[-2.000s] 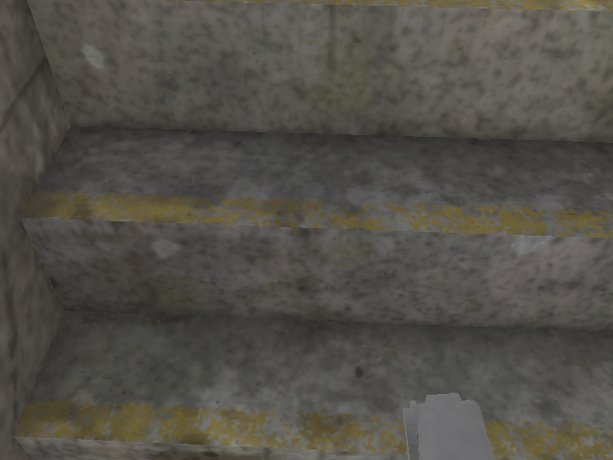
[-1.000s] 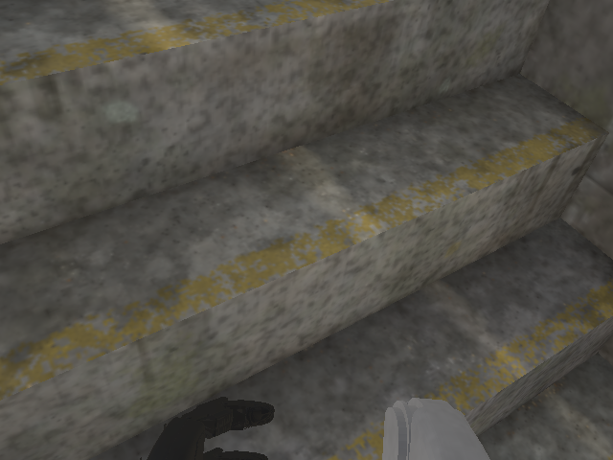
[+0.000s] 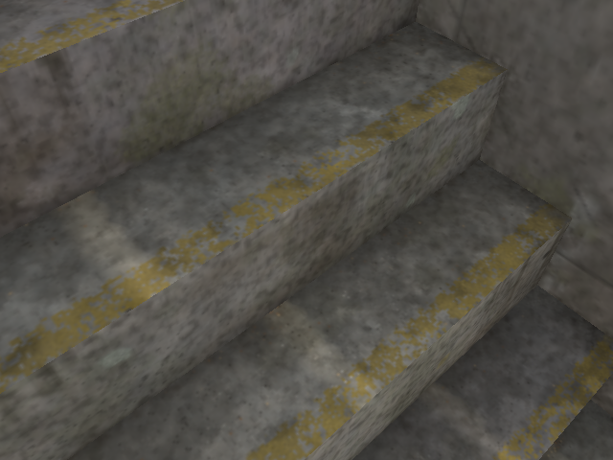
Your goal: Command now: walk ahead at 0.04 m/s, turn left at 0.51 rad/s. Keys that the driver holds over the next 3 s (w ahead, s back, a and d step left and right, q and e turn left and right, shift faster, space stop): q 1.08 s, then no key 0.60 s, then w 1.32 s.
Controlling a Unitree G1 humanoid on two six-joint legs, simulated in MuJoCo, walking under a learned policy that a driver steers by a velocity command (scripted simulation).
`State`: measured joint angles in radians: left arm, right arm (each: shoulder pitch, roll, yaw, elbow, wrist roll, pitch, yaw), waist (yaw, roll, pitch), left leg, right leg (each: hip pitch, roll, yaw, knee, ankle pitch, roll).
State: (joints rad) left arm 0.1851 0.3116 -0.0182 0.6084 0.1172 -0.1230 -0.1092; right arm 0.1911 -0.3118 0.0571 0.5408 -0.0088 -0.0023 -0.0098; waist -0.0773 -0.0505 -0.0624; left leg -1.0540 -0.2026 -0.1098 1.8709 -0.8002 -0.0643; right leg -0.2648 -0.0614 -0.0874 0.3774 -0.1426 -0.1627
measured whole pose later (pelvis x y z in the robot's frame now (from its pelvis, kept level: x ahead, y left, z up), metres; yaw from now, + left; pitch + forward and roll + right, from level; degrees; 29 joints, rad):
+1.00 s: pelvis -0.07 -0.11 -0.02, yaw +29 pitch +6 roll +3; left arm 0.16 0.27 -0.07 0.63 0.06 -0.01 -0.03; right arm 0.32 -0.30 0.00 0.73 0.03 -0.02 0.05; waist -0.04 0.03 -0.06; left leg -1.24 -0.17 -0.18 2.28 -0.09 -0.17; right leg -0.38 0.01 -0.10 0.53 -0.26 -0.08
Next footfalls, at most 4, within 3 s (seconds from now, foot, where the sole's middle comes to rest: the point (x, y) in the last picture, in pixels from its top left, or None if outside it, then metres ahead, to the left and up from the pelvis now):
0.34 left None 0.04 0.17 -0.58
0.80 right None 0.00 -0.13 -0.80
1.38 left None -0.14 0.05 -0.79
2.02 left None -0.10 0.07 -0.80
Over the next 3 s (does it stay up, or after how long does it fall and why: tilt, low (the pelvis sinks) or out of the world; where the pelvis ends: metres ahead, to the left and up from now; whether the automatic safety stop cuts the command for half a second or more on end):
stays up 0.03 -0.05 0.07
